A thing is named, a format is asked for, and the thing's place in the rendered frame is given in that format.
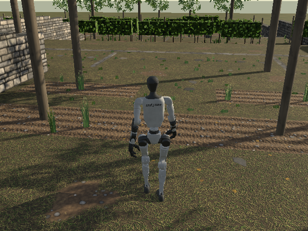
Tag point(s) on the robot left foot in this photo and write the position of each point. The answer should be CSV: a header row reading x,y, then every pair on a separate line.
x,y
147,189

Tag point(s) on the robot left upper arm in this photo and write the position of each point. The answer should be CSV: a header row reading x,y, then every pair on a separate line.
x,y
137,110

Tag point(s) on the left robot forearm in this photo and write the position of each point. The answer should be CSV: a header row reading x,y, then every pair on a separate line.
x,y
134,129

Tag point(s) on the left robot hand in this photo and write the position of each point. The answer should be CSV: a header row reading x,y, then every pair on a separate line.
x,y
130,149

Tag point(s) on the robot right upper arm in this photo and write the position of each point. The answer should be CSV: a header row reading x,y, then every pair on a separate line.
x,y
170,108

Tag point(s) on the right robot hand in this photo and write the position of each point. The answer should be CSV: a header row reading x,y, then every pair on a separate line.
x,y
169,132

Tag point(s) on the right robot forearm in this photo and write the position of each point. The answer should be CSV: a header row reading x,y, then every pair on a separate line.
x,y
173,125

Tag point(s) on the robot head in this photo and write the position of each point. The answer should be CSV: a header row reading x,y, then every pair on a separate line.
x,y
152,84

